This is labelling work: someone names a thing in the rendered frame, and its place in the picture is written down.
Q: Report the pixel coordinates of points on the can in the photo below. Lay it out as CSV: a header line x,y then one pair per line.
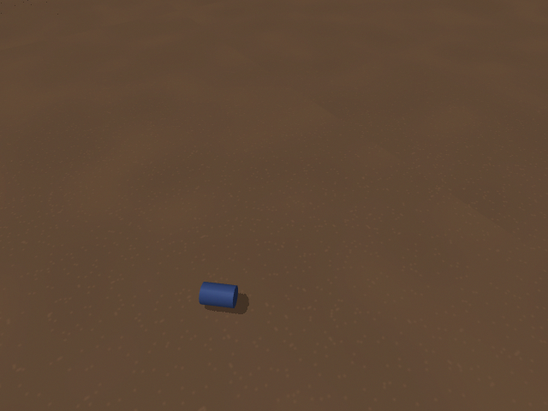
x,y
218,294

